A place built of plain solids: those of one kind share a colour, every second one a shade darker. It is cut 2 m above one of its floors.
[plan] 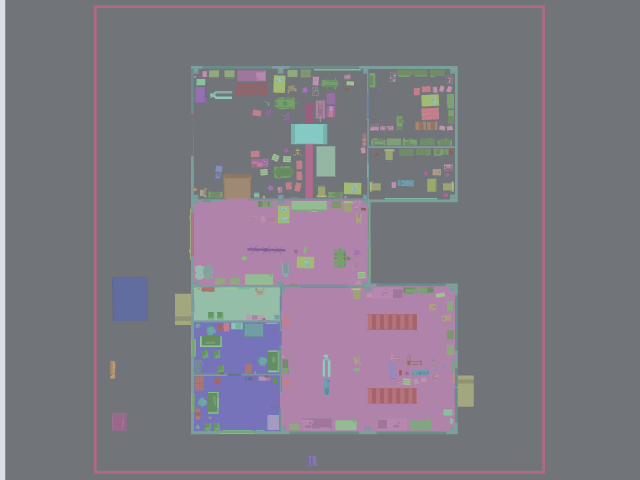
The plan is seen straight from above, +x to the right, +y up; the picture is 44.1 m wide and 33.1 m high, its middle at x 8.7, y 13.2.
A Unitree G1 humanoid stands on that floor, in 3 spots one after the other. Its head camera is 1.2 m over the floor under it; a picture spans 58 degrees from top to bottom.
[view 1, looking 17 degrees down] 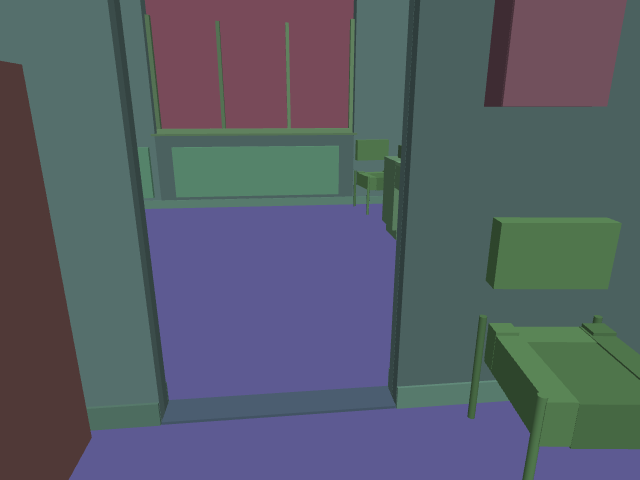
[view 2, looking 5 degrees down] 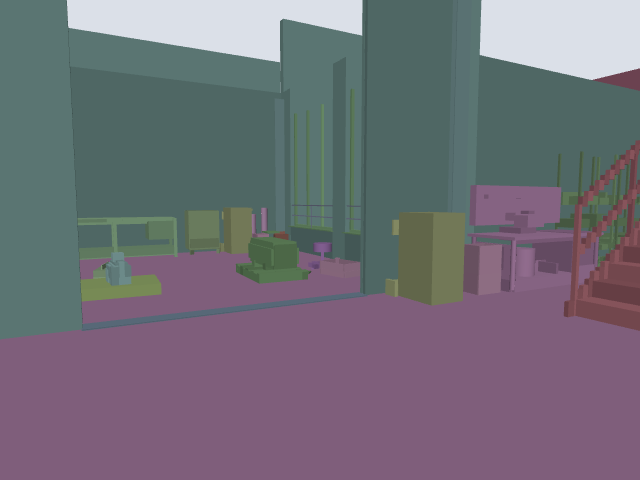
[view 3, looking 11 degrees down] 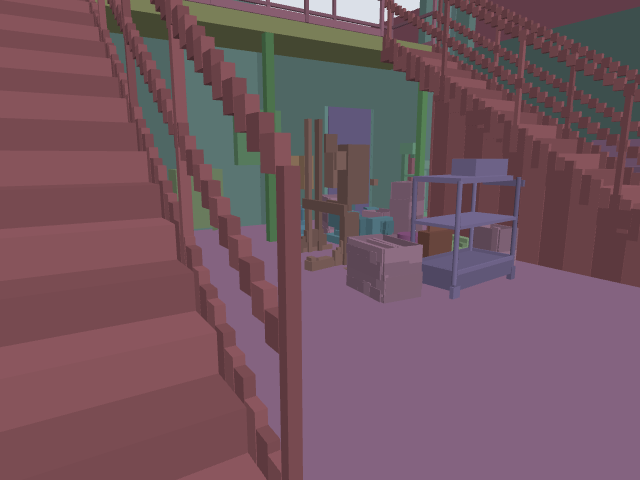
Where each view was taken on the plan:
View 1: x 2.80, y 5.45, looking -96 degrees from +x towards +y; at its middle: raised_floor_office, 4.11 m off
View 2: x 7.50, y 5.35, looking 62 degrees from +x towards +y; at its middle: wall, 9.63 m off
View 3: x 11.00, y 7.55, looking -32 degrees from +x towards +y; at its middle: shop_press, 5.54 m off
